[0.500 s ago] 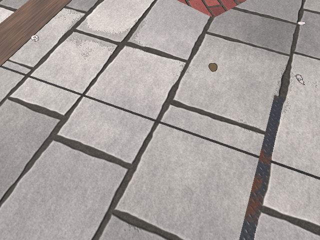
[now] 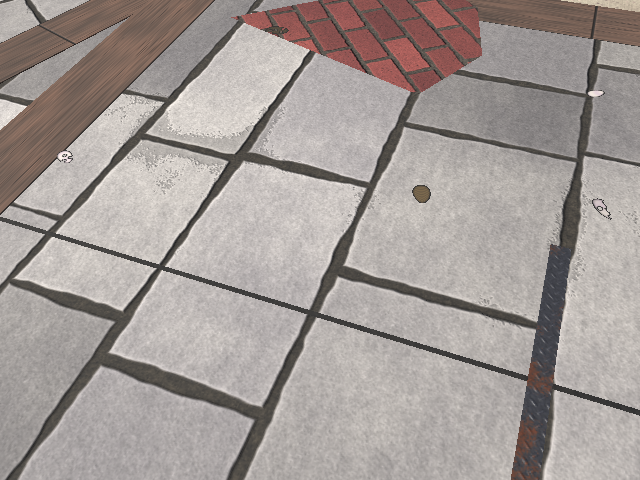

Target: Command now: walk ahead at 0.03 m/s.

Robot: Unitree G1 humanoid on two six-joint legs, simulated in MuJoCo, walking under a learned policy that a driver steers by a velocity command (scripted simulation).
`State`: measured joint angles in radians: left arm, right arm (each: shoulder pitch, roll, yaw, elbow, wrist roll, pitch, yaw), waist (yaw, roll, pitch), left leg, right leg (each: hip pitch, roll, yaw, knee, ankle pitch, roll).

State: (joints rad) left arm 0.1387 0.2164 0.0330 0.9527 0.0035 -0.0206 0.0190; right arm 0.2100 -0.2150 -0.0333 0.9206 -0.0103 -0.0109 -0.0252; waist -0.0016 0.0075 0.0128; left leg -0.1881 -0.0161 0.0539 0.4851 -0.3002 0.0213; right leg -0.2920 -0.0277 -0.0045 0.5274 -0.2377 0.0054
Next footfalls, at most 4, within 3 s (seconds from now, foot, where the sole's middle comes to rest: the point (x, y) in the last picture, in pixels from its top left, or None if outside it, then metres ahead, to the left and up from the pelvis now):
0.74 left None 0.41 0.09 -0.77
1.22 right None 0.30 -0.12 -0.77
1.70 left None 0.42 0.08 -0.77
2.12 right None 0.50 -0.31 -0.77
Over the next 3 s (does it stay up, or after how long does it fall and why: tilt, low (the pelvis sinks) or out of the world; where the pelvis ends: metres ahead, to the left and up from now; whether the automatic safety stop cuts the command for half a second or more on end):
stays up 0.84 -0.34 0.01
